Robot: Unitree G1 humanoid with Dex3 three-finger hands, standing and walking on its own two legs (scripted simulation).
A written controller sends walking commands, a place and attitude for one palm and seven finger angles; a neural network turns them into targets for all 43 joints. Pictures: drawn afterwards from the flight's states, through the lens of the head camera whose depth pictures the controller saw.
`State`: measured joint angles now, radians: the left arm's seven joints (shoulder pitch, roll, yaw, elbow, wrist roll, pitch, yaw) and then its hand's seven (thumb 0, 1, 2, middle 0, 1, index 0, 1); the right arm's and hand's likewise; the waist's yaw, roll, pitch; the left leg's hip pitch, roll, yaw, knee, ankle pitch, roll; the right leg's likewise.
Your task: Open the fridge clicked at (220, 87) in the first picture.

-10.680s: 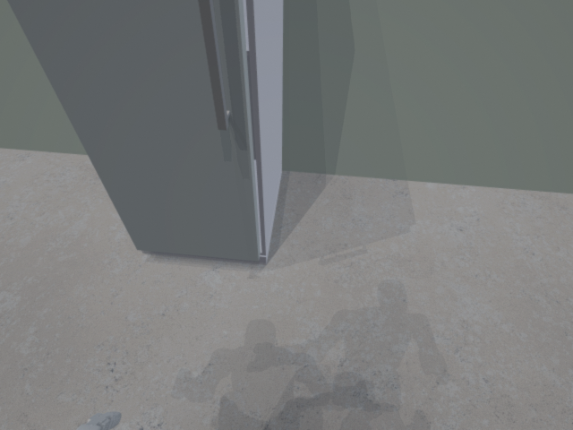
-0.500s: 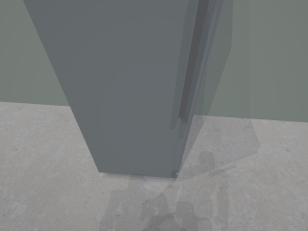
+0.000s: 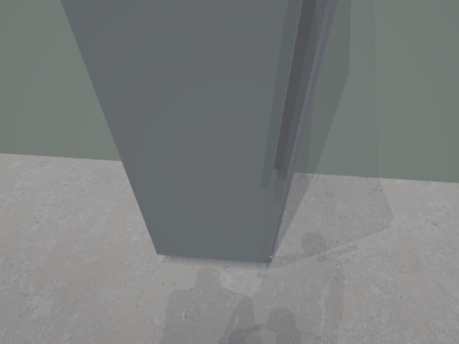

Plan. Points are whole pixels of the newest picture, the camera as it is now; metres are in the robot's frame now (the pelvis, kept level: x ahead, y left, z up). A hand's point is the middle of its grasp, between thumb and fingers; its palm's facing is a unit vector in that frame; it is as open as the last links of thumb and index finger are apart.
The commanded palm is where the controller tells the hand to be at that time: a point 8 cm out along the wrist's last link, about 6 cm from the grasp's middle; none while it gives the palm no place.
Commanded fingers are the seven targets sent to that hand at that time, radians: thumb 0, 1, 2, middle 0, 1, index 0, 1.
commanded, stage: come to a stop and stand still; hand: right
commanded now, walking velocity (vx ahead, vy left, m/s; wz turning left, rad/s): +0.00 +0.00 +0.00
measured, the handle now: (293, 73) +0.57 -0.08 +0.22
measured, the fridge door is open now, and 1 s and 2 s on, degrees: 0 0 0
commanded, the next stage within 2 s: look again from close up in 0.66 s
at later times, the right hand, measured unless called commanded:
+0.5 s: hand out of the picture +0.06 -0.23 -0.17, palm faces +0.05 +0.97 -0.25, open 7.4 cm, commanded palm none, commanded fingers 0.00 -0.90 -0.90 0.20 0.30 0.20 0.30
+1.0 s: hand out of the picture +0.00 -0.26 -0.17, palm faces +0.00 +0.96 -0.29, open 7.4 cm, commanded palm none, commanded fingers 0.00 -0.90 -0.90 0.20 0.30 0.20 0.30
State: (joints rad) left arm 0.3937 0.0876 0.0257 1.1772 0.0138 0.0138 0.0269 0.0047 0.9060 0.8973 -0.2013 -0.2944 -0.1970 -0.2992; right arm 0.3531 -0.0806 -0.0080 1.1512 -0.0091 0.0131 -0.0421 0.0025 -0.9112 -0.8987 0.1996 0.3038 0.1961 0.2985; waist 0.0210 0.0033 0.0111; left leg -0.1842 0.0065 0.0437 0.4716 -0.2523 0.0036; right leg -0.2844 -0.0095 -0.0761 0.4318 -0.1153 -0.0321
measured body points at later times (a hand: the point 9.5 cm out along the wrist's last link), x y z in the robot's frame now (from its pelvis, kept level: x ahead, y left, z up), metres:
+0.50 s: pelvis +0.01 -0.03 -0.01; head -0.01 -0.04 +0.44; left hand +0.08 +0.23 -0.14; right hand +0.06 -0.28 -0.15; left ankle +0.00 +0.12 -0.74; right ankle +0.08 -0.10 -0.74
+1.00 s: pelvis +0.00 -0.03 +0.00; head -0.01 -0.04 +0.45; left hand +0.06 +0.25 -0.13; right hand +0.01 -0.31 -0.15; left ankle +0.00 +0.12 -0.74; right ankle +0.08 -0.10 -0.74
